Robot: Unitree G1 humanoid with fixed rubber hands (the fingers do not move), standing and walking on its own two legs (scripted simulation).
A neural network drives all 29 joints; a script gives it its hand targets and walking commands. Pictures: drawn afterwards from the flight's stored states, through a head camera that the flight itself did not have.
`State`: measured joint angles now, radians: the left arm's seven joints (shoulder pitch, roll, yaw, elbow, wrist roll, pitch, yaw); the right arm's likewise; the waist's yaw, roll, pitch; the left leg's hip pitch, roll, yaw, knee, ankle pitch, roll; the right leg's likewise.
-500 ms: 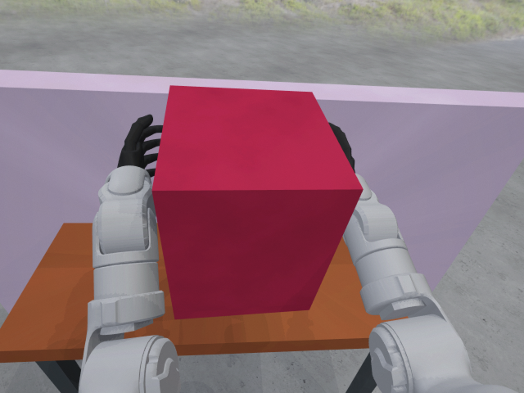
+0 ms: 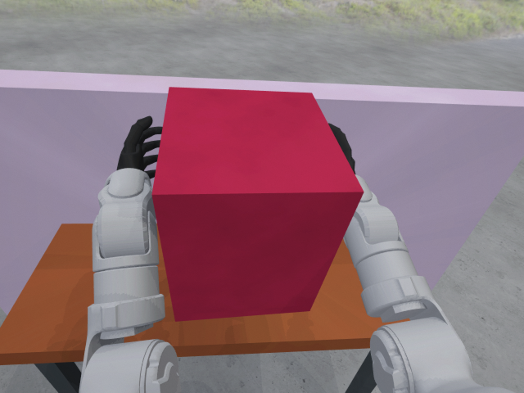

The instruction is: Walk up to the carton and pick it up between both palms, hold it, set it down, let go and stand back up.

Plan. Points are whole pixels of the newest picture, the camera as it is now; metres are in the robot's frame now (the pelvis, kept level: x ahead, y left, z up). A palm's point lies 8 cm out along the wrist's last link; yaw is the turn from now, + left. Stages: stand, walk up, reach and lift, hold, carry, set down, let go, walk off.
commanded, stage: hold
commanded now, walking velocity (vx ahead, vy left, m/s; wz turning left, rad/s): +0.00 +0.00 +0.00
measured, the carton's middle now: (244, 206) +0.34 +0.00 +0.18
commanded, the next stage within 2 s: none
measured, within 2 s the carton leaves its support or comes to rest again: neither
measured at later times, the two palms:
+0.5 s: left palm (134, 170) +0.36 +0.15 +0.23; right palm (341, 174) +0.37 -0.14 +0.22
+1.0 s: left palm (136, 172) +0.36 +0.15 +0.23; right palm (341, 175) +0.37 -0.15 +0.21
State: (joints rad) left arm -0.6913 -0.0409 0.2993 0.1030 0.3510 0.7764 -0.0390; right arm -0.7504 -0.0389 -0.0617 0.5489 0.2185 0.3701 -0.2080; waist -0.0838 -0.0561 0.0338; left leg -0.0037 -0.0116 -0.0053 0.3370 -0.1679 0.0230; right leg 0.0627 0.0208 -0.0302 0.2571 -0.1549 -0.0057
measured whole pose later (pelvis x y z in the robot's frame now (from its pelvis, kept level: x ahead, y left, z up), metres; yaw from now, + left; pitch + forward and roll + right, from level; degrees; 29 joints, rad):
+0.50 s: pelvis +0.00 +0.00 +0.00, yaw +0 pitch -9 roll -1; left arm -0.69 -0.04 0.29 0.10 0.35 0.77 -0.03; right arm -0.75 -0.04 -0.06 0.56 0.21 0.35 -0.19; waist -0.08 -0.05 0.02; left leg -0.01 -0.01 0.00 0.34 -0.17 0.02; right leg 0.06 0.02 -0.03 0.26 -0.15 -0.01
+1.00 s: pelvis +0.00 -0.01 +0.00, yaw +0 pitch -9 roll -1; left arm -0.70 -0.03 0.31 0.14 0.35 0.75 -0.04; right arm -0.75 -0.03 -0.06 0.59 0.20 0.33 -0.20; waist -0.08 -0.06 0.01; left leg 0.00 -0.01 -0.01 0.32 -0.16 0.01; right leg 0.06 0.03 -0.04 0.25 -0.15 -0.02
